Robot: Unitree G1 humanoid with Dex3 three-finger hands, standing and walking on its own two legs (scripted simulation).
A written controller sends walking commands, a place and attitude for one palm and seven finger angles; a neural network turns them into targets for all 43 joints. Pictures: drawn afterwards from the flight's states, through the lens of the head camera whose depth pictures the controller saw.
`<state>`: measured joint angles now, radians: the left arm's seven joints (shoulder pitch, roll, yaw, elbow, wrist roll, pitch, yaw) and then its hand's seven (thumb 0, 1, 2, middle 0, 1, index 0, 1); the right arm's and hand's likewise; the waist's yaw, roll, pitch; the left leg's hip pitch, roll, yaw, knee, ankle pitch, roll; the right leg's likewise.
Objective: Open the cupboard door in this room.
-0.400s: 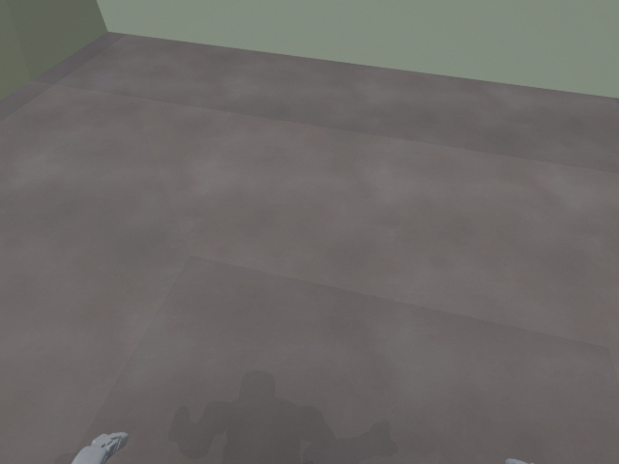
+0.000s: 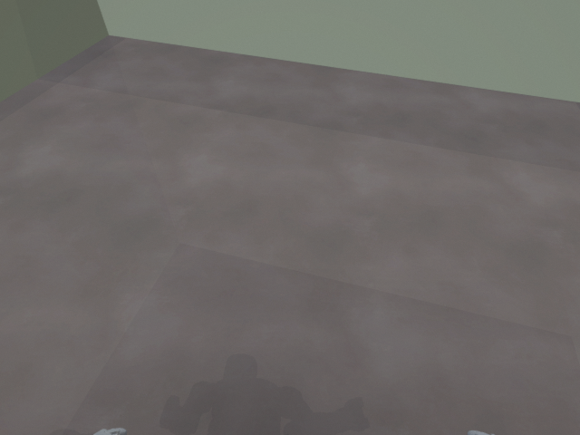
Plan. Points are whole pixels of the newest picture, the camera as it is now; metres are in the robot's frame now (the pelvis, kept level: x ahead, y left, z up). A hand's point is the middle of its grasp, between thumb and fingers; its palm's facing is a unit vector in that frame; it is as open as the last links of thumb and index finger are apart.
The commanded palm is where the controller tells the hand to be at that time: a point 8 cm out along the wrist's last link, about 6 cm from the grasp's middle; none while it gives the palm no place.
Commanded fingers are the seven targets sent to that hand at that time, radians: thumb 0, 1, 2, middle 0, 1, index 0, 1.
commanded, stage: stand and wait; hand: left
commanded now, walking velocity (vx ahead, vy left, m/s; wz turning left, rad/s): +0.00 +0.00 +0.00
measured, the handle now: out of the picture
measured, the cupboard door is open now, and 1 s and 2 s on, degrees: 0 0 0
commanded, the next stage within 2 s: turn or walk to find it in 0.50 s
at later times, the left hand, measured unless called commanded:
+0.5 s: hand out of the picture +0.06 +0.24 -0.15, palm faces -0.02 -0.94 -0.34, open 7.4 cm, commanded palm none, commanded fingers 0.00 0.90 0.90 -0.20 -0.30 -0.20 -0.30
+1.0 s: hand out of the picture +0.00 +0.22 -0.19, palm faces +0.11 -0.97 -0.23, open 7.4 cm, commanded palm none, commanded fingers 0.00 0.90 0.90 -0.20 -0.30 -0.20 -0.30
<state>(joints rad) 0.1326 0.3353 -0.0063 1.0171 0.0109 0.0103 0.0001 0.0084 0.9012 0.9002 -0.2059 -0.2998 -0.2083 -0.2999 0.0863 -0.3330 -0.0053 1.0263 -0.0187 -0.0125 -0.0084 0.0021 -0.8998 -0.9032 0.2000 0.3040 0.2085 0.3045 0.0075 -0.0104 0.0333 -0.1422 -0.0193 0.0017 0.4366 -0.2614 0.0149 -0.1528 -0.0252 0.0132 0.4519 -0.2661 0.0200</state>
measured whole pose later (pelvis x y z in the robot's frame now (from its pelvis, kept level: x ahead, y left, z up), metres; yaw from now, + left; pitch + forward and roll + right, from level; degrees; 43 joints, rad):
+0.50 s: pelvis -0.03 -0.01 +0.00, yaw +0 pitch -3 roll +0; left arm 0.13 0.34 -0.01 1.08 0.01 0.00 0.00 0.01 0.90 0.90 -0.20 -0.30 -0.21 -0.30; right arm 0.13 -0.35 0.00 1.12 -0.01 -0.01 0.00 0.00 -0.90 -0.90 0.20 0.30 0.21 0.30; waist 0.00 0.00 0.03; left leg -0.14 0.00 0.00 0.38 -0.19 0.00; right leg -0.15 -0.01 0.01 0.40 -0.20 0.01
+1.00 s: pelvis -0.05 +0.01 -0.01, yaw +7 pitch +0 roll -1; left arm 0.17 0.24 0.02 0.98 0.02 0.07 0.02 0.01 0.90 0.90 -0.20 -0.30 -0.21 -0.30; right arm 0.23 -0.18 -0.02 1.00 -0.02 0.02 0.00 0.00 -0.90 -0.90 0.20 0.30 0.21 0.30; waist -0.02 -0.04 0.08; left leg -0.32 -0.06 -0.07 0.56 -0.23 0.04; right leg -0.40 -0.03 -0.02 0.94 -0.47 0.03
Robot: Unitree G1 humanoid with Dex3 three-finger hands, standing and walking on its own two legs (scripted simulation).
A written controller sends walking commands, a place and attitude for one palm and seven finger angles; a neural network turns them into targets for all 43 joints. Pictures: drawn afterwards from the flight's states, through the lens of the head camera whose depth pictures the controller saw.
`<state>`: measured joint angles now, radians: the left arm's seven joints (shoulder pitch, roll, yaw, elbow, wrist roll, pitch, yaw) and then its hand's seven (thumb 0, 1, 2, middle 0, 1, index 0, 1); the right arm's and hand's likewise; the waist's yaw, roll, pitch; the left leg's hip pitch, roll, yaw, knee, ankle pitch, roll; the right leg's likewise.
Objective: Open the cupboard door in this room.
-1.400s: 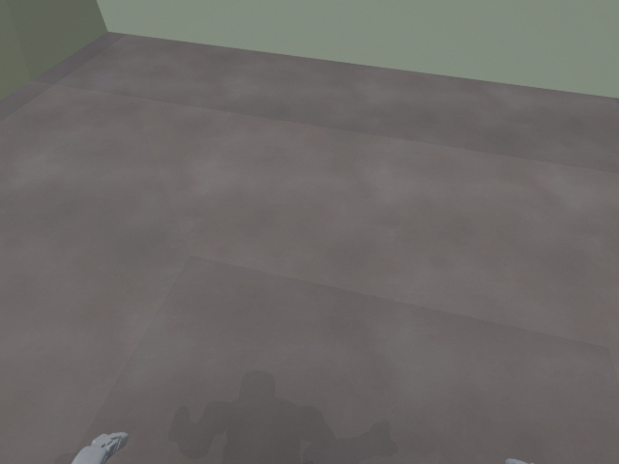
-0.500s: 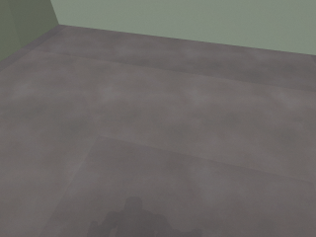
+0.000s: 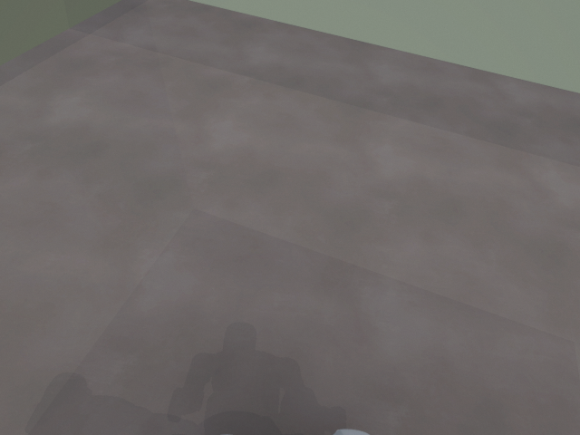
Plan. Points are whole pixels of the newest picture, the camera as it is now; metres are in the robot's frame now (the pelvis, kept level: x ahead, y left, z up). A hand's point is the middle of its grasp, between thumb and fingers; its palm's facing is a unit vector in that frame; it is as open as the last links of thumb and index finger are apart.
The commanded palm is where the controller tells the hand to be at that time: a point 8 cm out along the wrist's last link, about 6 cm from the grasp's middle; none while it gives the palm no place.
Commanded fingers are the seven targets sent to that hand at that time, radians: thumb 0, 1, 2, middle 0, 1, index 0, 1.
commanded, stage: turn or walk to find it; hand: left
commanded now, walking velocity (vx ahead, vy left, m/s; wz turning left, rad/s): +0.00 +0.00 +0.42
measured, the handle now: out of the picture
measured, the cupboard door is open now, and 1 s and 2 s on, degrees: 0 0 0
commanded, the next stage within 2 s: stand and wait in 1.42 s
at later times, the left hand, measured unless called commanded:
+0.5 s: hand out of the picture -0.02 +0.17 -0.15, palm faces +0.25 -0.93 -0.28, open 7.4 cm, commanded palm none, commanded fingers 0.00 0.90 0.90 -0.20 -0.30 -0.20 -0.30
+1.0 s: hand out of the picture -0.06 +0.23 -0.15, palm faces +0.45 -0.86 -0.26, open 7.4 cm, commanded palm none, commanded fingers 0.00 0.90 0.90 -0.20 -0.30 -0.20 -0.30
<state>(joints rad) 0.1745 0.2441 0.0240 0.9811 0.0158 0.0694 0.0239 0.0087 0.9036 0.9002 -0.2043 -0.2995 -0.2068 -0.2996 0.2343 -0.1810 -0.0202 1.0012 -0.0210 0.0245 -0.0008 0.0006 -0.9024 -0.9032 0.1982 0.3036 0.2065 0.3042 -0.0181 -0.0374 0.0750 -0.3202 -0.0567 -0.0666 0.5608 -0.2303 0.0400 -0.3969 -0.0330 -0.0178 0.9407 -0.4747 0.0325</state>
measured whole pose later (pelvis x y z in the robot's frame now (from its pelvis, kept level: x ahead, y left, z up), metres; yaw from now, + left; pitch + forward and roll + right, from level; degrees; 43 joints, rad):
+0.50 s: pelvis -0.03 -0.04 +0.01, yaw +14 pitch -1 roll +2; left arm 0.25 0.19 0.03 0.93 0.03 0.02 0.03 0.01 0.90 0.90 -0.20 -0.30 -0.21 -0.30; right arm 0.23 -0.26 -0.09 0.97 -0.02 0.07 0.01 0.00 -0.91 -0.90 0.19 0.30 0.20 0.30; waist -0.02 0.01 0.05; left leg -0.49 0.00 -0.02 1.08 -0.37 -0.06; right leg -0.15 -0.07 -0.12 0.50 -0.33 -0.01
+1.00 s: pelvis -0.05 +0.00 +0.01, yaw +25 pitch +0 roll +0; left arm 0.17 0.24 0.07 0.92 0.01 0.06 0.02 0.01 0.91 0.90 -0.20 -0.30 -0.20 -0.30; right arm 0.19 -0.19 -0.04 0.95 -0.02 0.02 -0.01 0.00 -0.90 -0.90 0.20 0.30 0.21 0.30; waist -0.01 -0.01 0.07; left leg -0.23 -0.04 -0.03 0.46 -0.23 0.04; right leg -0.42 -0.08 -0.02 0.94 -0.42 0.09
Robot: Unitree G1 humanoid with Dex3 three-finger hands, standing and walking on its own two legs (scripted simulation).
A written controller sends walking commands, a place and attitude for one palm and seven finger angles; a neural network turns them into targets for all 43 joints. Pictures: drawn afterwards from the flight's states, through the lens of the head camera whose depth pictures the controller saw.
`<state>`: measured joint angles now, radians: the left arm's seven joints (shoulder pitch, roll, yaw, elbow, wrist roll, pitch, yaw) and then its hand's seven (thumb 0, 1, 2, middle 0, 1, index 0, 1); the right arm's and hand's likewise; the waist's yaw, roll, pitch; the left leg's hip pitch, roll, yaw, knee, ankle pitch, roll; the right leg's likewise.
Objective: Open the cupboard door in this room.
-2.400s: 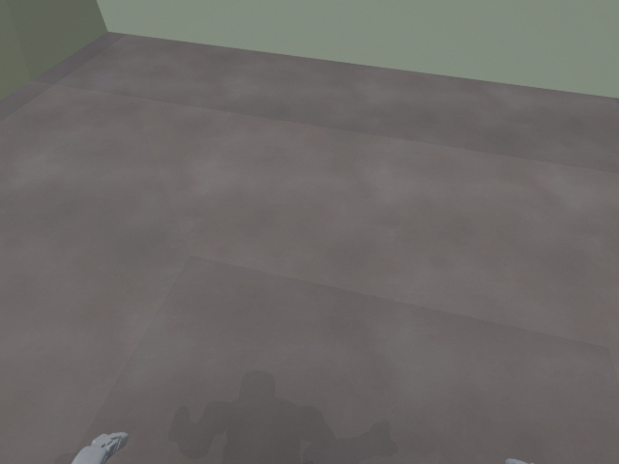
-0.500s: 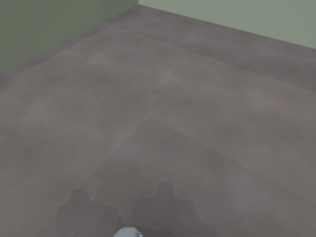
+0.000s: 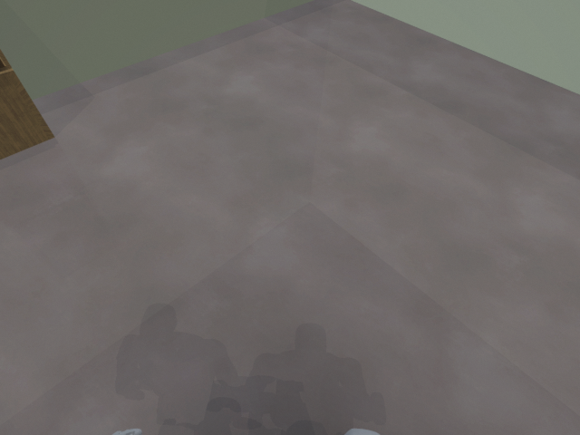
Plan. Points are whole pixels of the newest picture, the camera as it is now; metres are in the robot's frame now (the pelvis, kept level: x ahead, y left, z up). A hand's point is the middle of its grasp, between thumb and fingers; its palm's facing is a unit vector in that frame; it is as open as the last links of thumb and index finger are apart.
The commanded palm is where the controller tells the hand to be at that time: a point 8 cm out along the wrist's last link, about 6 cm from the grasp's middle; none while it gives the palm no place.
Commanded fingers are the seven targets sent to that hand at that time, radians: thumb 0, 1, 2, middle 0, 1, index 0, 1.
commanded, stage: turn or walk to find it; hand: left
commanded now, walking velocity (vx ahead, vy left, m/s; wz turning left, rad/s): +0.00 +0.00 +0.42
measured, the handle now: out of the picture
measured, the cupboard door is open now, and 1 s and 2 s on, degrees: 0 0 0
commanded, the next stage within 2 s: stand and wait in 0.42 s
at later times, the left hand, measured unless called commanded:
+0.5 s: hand out of the picture -0.02 +0.15 -0.16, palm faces +0.27 -0.93 -0.24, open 7.4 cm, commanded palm none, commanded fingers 0.00 0.90 0.90 -0.20 -0.30 -0.20 -0.30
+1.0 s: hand out of the picture -0.08 +0.19 -0.17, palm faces +0.36 -0.91 -0.21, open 7.4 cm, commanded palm none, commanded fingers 0.00 0.90 0.90 -0.20 -0.30 -0.20 -0.30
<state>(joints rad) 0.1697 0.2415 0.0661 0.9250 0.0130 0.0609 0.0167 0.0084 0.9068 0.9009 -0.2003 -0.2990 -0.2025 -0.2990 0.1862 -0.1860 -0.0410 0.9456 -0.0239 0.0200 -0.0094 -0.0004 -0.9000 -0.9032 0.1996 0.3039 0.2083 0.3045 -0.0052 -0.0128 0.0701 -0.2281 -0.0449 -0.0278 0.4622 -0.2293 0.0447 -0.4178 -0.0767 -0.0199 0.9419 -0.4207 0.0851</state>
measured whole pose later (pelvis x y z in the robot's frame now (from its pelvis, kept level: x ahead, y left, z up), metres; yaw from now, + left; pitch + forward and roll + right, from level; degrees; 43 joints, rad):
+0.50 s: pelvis -0.02 -0.04 +0.00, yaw +14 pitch -1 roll +1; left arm 0.26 0.17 0.03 0.93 0.03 0.01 0.02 0.01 0.90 0.90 -0.21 -0.30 -0.21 -0.30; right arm 0.22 -0.24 -0.08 1.02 -0.02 0.08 0.01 0.00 -0.91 -0.90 0.19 0.30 0.20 0.30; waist 0.00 0.01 0.07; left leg -0.40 0.04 0.00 0.97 -0.42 -0.07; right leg -0.20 -0.10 -0.22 0.51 -0.29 -0.03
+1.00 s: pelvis -0.06 +0.00 +0.00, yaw +19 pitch -1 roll +0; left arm 0.21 0.18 0.04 1.02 0.01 0.05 0.03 0.01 0.91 0.90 -0.20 -0.30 -0.20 -0.30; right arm 0.17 -0.17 -0.04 1.01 -0.02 0.02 -0.02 -0.01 -0.91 -0.90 0.20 0.30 0.21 0.30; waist 0.00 -0.01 0.05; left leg -0.22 -0.04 0.03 0.45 -0.22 0.06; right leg -0.28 -0.07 -0.05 0.74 -0.44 0.06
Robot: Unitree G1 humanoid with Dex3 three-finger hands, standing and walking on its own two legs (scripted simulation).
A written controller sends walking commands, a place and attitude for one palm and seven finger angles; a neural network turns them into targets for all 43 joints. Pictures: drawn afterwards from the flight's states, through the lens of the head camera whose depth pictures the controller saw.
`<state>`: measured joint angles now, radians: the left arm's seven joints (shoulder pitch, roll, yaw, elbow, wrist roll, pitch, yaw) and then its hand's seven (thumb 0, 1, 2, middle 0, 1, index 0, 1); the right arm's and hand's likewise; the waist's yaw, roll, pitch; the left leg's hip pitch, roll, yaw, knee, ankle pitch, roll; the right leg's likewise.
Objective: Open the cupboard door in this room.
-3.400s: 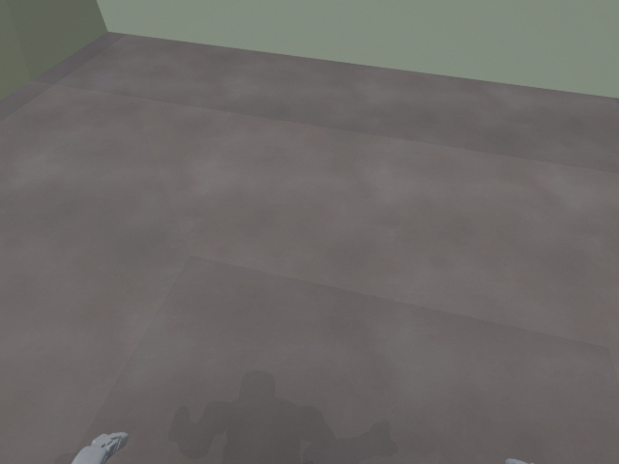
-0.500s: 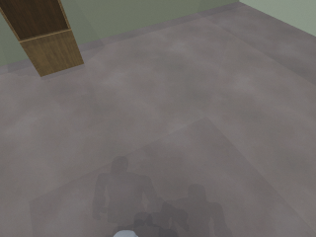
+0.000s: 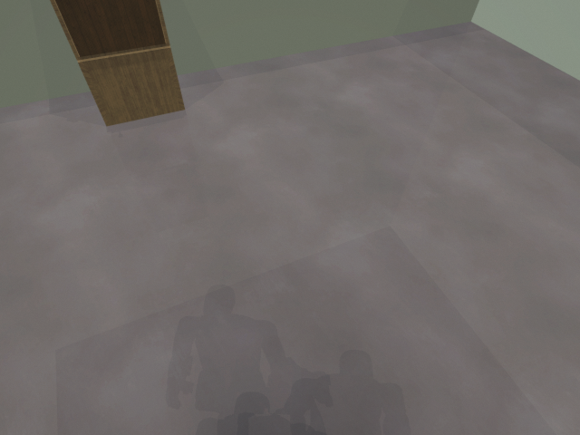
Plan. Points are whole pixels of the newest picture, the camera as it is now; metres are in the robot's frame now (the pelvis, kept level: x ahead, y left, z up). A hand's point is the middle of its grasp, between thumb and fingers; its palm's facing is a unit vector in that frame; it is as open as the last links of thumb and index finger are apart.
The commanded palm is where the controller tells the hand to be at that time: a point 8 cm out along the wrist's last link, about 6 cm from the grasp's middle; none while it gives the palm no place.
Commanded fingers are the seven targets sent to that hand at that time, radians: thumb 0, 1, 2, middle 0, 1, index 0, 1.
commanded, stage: turn or walk to find it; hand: left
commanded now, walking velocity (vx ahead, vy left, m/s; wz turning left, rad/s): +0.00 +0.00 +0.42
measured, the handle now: out of the picture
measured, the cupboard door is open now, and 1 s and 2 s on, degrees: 0 0 0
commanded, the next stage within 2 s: stand and wait in 0.92 s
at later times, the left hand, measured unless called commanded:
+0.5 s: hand out of the picture -0.04 +0.22 -0.20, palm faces +0.26 -0.94 -0.21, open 7.4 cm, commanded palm none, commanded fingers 0.00 0.90 0.90 -0.20 -0.30 -0.20 -0.30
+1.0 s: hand out of the picture -0.05 +0.22 -0.15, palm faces +0.39 -0.88 -0.28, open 7.4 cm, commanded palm none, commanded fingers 0.00 0.90 0.90 -0.20 -0.30 -0.20 -0.30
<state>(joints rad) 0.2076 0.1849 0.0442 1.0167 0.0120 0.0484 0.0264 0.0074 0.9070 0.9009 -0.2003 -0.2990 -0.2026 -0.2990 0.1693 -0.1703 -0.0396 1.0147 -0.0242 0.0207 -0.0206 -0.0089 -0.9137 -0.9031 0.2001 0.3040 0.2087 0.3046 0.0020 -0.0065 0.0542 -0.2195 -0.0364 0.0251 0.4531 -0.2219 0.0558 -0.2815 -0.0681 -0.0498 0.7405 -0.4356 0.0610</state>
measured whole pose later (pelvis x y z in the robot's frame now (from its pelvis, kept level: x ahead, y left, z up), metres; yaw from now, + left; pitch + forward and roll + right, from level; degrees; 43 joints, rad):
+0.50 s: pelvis -0.05 +0.02 -0.02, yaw +13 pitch -1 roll +0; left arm 0.23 0.22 0.06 0.97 0.02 0.04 0.02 0.01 0.90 0.90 -0.21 -0.30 -0.21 -0.30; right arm 0.20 -0.21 -0.07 0.99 -0.02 0.04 0.01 0.00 -0.91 -0.90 0.19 0.30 0.20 0.30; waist 0.00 -0.05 0.08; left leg -0.29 0.02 0.07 0.64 -0.33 0.01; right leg -0.28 -0.18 -0.20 0.72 -0.43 0.06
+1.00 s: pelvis -0.07 +0.00 -0.01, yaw +23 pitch -1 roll +0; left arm 0.16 0.18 0.04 0.91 0.02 0.02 0.03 0.01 0.91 0.90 -0.20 -0.30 -0.20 -0.30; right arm 0.23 -0.23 -0.07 0.97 -0.02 0.05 0.00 0.00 -0.90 -0.90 0.20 0.30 0.21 0.30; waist -0.03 0.06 0.05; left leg -0.36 -0.06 -0.07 0.60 -0.28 0.01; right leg -0.23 -0.02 -0.06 0.56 -0.32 0.00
